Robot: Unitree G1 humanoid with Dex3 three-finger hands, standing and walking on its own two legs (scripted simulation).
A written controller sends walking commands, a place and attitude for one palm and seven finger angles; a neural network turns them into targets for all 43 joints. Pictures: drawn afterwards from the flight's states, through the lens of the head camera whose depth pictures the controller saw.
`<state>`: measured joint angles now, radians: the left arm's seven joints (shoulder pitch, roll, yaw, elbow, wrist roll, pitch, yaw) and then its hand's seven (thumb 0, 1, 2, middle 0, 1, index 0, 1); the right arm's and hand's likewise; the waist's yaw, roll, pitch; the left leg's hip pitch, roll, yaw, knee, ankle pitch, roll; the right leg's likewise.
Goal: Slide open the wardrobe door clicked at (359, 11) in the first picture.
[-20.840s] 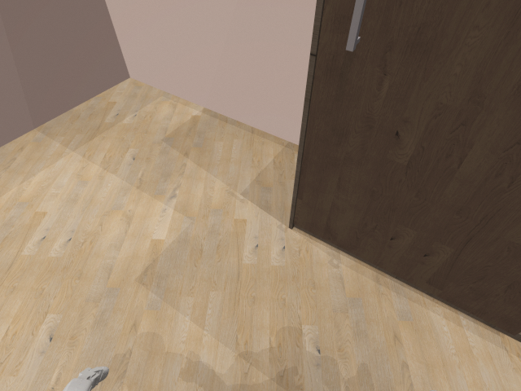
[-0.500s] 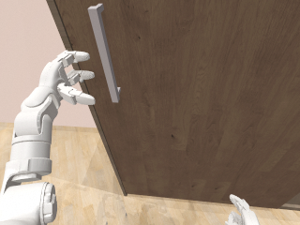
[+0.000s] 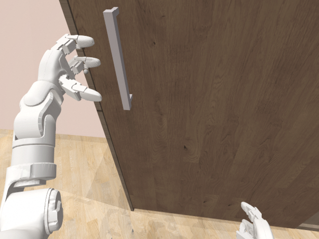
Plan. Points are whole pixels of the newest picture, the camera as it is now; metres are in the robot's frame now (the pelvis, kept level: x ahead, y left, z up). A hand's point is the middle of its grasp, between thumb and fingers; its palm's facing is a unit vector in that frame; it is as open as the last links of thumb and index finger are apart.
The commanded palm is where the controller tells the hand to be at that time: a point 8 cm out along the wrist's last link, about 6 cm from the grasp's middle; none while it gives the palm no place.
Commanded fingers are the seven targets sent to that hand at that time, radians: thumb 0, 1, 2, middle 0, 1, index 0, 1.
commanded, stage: move the hooked fingers beside the handle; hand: left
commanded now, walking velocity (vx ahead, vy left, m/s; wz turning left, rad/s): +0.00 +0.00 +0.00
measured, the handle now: (122, 64) +0.45 +0.12 +0.25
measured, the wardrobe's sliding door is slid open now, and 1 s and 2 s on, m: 0.00 0.00 0.00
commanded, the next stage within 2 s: feel for the door with the fingertips in 0.64 s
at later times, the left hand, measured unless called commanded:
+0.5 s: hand (89, 81) +0.40 +0.19 +0.24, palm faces -0.02 -1.00 -0.06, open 14.0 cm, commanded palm +0.36 +0.23 +0.25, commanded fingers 0.00 -0.50 0.30 -0.30 -1.20 -0.30 -1.20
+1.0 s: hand (104, 83) +0.37 +0.14 +0.25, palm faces -0.11 -0.99 -0.03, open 14.0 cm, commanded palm +0.36 +0.20 +0.25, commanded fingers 0.00 -0.50 0.30 -0.30 -1.20 -0.30 -1.20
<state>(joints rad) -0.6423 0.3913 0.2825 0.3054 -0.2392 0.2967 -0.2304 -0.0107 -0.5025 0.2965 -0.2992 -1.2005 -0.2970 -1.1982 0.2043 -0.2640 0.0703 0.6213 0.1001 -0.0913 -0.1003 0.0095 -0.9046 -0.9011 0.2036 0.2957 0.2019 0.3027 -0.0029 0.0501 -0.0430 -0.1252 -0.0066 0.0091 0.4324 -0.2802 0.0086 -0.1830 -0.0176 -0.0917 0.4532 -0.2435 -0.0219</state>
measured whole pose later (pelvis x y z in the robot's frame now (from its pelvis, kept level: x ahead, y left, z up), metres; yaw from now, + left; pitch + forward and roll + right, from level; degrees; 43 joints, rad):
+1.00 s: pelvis +0.00 +0.00 +0.00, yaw +0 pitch -1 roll +0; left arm -0.54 0.29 0.21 0.14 -0.26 0.35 -0.20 -0.01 -0.50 0.30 -0.30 -1.20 -0.29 -1.20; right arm 0.20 -0.26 0.06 0.61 0.09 -0.08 -0.09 0.01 -0.91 -0.90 0.20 0.30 0.20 0.30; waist 0.00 0.06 -0.04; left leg -0.13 -0.02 0.01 0.44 -0.29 0.01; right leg -0.19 -0.03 -0.09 0.47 -0.26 -0.01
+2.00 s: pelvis -0.01 +0.00 +0.00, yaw +0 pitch -1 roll +0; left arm -0.70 0.31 0.20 0.37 -0.22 0.36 -0.12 -0.01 -0.50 0.30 -0.32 -1.23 -0.30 -1.20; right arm 0.22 -0.26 0.05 0.63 0.10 -0.05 -0.09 0.01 -0.91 -0.90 0.20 0.30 0.20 0.30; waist -0.01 0.06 -0.03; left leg -0.14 -0.01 0.02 0.42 -0.26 0.01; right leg -0.20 -0.02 -0.08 0.45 -0.23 -0.02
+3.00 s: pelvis +0.00 +0.00 +0.00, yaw +0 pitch -1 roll +0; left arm -0.67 0.19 0.12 0.22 -0.20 0.45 0.00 -0.01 -0.50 0.30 -0.31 -1.22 -0.28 -1.20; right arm 0.17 -0.23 0.06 0.63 0.08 0.02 -0.06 0.01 -0.91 -0.90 0.20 0.30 0.20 0.30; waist 0.00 0.06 -0.04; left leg -0.13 -0.01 0.02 0.43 -0.28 0.01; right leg -0.19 -0.02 -0.08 0.46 -0.25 -0.02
